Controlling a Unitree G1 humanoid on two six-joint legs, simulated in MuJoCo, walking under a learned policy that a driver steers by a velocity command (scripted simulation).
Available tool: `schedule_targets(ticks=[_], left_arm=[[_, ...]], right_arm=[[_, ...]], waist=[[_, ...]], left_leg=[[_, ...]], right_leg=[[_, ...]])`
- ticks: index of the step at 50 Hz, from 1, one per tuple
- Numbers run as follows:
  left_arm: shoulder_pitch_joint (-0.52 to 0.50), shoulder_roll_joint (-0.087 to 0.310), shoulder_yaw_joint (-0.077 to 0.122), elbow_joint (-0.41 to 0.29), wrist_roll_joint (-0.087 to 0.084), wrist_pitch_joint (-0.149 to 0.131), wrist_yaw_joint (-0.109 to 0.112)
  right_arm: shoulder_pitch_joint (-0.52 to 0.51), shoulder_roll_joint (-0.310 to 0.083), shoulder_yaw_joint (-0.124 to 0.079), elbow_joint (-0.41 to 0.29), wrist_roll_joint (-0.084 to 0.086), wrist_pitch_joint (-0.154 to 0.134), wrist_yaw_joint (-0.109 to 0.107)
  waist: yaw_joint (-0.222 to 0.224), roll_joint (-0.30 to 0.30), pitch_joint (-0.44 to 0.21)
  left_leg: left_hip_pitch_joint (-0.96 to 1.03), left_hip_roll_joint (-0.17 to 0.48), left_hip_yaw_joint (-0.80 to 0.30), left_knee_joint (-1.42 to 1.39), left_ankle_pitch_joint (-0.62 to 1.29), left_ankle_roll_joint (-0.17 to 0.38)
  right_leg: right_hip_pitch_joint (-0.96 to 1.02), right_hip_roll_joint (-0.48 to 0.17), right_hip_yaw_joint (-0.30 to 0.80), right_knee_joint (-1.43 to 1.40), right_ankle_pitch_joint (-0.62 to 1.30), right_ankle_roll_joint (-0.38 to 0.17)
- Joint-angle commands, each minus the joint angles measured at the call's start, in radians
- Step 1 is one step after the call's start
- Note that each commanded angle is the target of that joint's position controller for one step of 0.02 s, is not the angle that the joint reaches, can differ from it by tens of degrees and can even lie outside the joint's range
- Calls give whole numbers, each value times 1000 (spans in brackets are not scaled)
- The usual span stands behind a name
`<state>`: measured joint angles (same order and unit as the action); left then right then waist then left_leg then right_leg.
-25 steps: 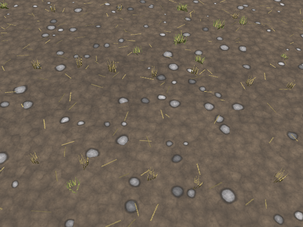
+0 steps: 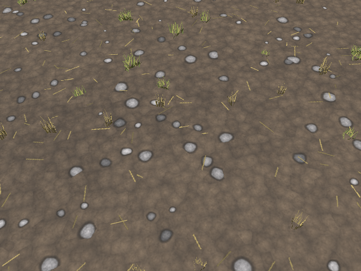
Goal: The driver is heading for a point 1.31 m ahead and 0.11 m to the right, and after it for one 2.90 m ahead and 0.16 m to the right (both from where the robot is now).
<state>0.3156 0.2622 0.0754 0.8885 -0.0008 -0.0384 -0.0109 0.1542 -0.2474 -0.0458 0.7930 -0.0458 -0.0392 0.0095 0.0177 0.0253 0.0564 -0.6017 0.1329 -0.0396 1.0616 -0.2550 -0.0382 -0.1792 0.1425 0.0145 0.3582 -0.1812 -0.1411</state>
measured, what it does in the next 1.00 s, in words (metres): walks ahead, turning right: left foot, then right foot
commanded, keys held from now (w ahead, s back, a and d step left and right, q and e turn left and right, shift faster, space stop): w+e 0.26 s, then w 0.74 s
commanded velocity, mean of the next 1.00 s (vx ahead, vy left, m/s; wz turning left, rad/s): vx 0.50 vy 0.00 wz -0.29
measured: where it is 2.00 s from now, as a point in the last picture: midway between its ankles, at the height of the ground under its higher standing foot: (233, 149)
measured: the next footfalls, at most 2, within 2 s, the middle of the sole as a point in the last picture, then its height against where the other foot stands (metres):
left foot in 0.30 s outside the picture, level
right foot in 0.80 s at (236, 253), level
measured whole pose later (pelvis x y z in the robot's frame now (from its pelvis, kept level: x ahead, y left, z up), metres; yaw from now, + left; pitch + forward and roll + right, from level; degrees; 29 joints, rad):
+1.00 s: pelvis +0.51 -0.06 +0.00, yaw -16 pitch +0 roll +0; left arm 0.30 0.24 0.03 0.86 0.02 -0.07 -0.01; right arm 0.28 -0.26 -0.04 0.88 -0.03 -0.04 0.03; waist 0.00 0.04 0.02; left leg -0.49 0.07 0.01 1.05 -0.29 0.04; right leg -0.17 0.06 -0.08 0.34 -0.18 -0.09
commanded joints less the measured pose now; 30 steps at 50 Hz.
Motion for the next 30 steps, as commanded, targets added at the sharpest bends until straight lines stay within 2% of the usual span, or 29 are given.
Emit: schedule_targets(ticks=[1, 5, 9, 11, 12, 13, 14, 15, 16, 17, 18, 19, 20, 21, 22, 24, 27, 30], left_arm=[[39, 149, 31, -60, -1, -22, 4], [110, 154, 33, -58, 1, -19, 6], [152, 166, 34, -62, 13, -16, 15], [130, 182, 38, -76, 17, -17, 23], [97, 193, 40, -87, 18, -18, 24], [65, 204, 42, -98, 19, -20, 22], [49, 203, 40, -98, 15, -25, 16], [63, 153, 25, -107, 6, -34, 6], [165, 51, 2, -138, -26, -37, 5], [194, 103, 2, -123, 5, -31, 9], [152, 124, 5, -101, 21, -21, 9], [81, 117, 1, -109, 28, -20, -2], [50, 103, -1, -119, 30, -16, -9], [40, 98, -4, -126, 40, -8, -17], [50, 90, -7, -118, 43, 0, -22], [35, 86, -10, -124, 43, 7, -26], [-81, 76, -22, -163, 46, 7, -33], [-204, 45, -44, -198, 42, 2, -42]], right_arm=[[-12, -72, -15, -59, 0, 12, 3], [-143, -74, -8, -105, 7, 8, 9], [-238, -81, 2, -151, 16, -8, 16], [-216, -100, 0, -159, 20, -17, 15], [-165, -113, -4, -149, 22, -22, 12], [-83, -132, -12, -126, 24, -27, 5], [48, -153, -23, -87, 21, -37, -6], [187, -206, -38, -67, 2, -49, -21], [264, -308, -60, -73, -23, -45, -30], [216, -274, -60, -63, -2, -30, -22], [137, -180, -39, -79, 7, -26, -15], [92, -120, -24, -77, 12, -28, -9], [80, -98, -16, -65, 11, -32, -8], [91, -92, -12, -47, 14, -39, -9], [107, -97, -12, -31, 17, -48, -6], [147, -110, -16, -6, 28, -67, 2], [181, -121, -19, 22, 34, -71, 4], [209, -115, -17, 46, 38, -64, 8]], waist=[[-3, -62, -25], [50, -84, -19], [79, -96, -14], [55, -109, -17], [24, -116, -24], [-15, -117, -51], [-80, -77, -114], [-133, 8, -227], [-100, 223, -365], [-58, 241, -343], [-38, 84, -182], [-38, 3, -100], [-27, 26, -58], [-16, 67, -44], [-10, 82, -48], [-3, 79, -60], [-14, 64, -31], [-38, 63, -10]], left_leg=[[-59, -16, 35, -110, 104, -26], [-102, -47, 23, -283, 209, -27], [-73, -90, 24, -409, 210, -9], [19, -106, 9, -476, 177, 11], [113, -119, 9, -514, 144, 25], [247, -146, 20, -538, 102, 40], [414, -158, 40, -600, 117, 63], [625, -25, -87, -636, 12, 107], [894, 255, -526, -705, -149, 215], [832, 295, -775, -810, -258, 264], [684, 257, -640, -823, -320, 256], [574, 199, -494, -834, -233, 239], [510, 149, -376, -851, -105, 216], [470, 111, -296, -863, -5, 203], [456, 92, -246, -867, 93, 202], [473, 91, -190, -874, 235, 220], [494, 90, -128, -922, 252, 238], [479, 49, -48, -941, 281, 224]], right_leg=[[23, -250, 260, -165, 249, -127], [114, -249, 293, -141, 246, -106], [179, -266, 329, -73, 359, -98], [173, -278, 360, -34, 397, -72], [140, -277, 367, -8, 421, -51], [99, -263, 367, 54, 496, -29], [75, -217, 327, 200, 547, -7], [-15, -149, 258, 440, 419, 20], [-298, 0, 139, 751, -128, 64], [-425, -21, 123, 866, -334, 56], [-445, -82, 134, 900, -247, 53], [-428, -112, 121, 857, -182, 57], [-409, -135, 115, 805, -158, 62], [-384, -148, 111, 769, -149, 70], [-362, -144, 103, 757, -140, 77], [-380, -140, 95, 731, -120, 87], [-466, -175, 64, 630, -36, 110], [-436, -205, -11, 449, 74, 127]])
